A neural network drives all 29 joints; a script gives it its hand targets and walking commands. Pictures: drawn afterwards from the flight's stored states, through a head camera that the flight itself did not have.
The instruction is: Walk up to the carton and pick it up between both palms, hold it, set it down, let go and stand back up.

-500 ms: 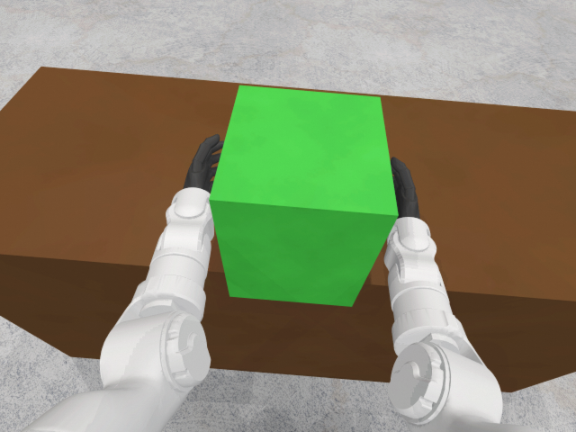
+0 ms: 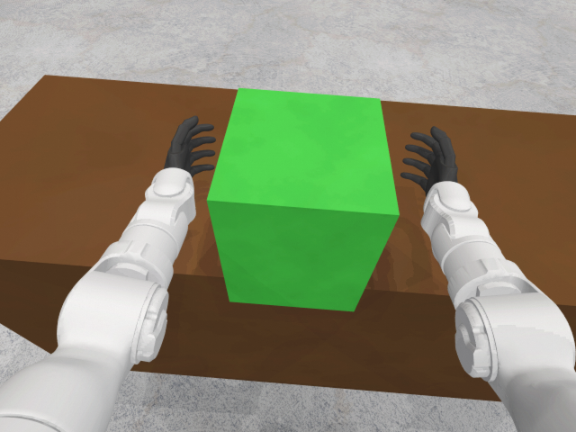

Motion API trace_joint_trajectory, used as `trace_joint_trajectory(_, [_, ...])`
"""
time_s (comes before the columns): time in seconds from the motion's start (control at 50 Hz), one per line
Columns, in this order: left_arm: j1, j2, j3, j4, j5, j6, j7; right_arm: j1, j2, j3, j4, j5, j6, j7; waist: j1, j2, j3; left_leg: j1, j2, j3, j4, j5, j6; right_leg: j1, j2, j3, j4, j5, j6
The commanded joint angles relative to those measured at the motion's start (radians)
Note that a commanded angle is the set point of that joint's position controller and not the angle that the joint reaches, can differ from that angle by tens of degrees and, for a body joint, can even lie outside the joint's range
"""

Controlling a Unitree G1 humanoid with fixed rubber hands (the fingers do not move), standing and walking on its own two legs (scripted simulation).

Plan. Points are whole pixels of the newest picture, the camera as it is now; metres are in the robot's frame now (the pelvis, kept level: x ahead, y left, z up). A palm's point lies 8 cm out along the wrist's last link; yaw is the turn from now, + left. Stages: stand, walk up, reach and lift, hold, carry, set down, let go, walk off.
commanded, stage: set down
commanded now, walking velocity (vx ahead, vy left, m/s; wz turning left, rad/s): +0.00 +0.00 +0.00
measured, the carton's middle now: (299, 206) +0.42 +0.01 +0.07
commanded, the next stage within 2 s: none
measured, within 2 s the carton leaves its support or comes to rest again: neither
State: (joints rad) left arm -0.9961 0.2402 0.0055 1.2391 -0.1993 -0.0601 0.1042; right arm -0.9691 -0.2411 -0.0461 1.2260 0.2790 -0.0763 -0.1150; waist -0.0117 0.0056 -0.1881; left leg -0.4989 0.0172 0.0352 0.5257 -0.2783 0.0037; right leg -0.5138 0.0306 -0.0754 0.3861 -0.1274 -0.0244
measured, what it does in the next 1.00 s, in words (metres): stands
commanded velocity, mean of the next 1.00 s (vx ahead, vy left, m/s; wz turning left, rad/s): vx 0.00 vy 0.00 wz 0.00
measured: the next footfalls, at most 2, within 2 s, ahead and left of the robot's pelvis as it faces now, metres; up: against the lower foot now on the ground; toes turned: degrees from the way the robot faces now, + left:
none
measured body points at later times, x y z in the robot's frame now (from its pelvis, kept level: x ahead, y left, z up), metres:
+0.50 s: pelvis -0.03 -0.03 +0.00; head +0.01 -0.02 +0.45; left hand +0.46 +0.18 +0.20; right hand +0.45 -0.18 +0.19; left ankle -0.03 +0.09 -0.74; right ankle +0.02 -0.11 -0.74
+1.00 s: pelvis -0.02 -0.03 +0.01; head -0.02 -0.02 +0.46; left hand +0.43 +0.18 +0.18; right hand +0.42 -0.19 +0.18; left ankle -0.03 +0.09 -0.74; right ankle +0.02 -0.11 -0.74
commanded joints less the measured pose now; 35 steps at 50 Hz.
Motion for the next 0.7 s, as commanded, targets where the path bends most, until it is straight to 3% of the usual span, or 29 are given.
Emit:
trace_joint_trajectory(0.0, [-0.621,0.123,-0.033,-0.225,-0.05,0.021,-0.019,-0.54,-0.168,0.022,-0.201,0.056,0.039,0.021,-0.02,0.077,-0.641,0.288,0.005,-0.037,-0.005,0.606,-0.103,0.322,0.022,0.031,0.05,0.396,0.01])
trace_joint_trajectory(0.16, [-0.716,0.231,-0.046,-0.111,-0.092,0.081,-0.022,-0.634,-0.145,-0.012,-0.211,0.006,0.157,0.018,-0.007,0.01,-0.564,0.054,-0.011,-0.028,-0.117,0.238,-0.032,0.424,-0.031,0.074,0.047,0.215,0.005])
trace_joint_trajectory(0.24, [-0.761,0.277,-0.054,-0.077,-0.11,0.105,-0.025,-0.681,-0.122,-0.041,-0.251,-0.034,0.202,-0.013,-0.015,-0.012,-0.588,-0.056,-0.023,-0.015,-0.16,0.158,-0.019,0.538,-0.047,0.091,0.059,0.216,0.011])
trace_joint_trajectory(0.46, [-0.854,0.333,-0.052,-0.142,-0.123,0.209,-0.044,-0.751,-0.099,-0.126,-0.371,-0.095,0.311,-0.093,-0.063,0.03,-0.7,-0.061,-0.044,-0.004,-0.18,0.19,-0.039,0.669,-0.045,0.08,0.069,0.342,0.022])
trace_joint_trajectory(0.68, [-0.799,0.351,-0.018,-0.184,-0.089,0.303,-0.081,-0.729,-0.106,-0.048,-0.338,0.014,0.378,-0.118,-0.069,0.066,-0.592,0.035,-0.043,-0.015,-0.19,0.302,-0.046,0.732,-0.034,0.057,0.054,0.452,0.037])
